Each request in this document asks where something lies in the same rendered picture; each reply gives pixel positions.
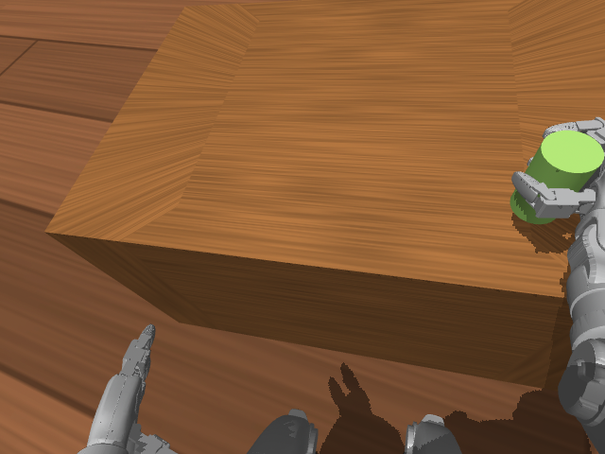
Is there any can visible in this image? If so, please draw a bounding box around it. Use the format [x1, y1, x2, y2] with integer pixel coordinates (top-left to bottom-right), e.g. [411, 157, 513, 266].
[510, 131, 604, 224]

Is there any left robot hand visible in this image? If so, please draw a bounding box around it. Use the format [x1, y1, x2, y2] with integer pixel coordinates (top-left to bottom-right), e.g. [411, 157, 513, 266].
[86, 324, 178, 454]

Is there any right robot hand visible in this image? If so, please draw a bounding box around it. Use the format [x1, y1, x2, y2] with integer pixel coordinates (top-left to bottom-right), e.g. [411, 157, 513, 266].
[511, 117, 605, 220]

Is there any right robot arm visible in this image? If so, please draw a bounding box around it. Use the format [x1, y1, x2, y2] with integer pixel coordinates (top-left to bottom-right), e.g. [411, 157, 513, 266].
[558, 208, 605, 454]

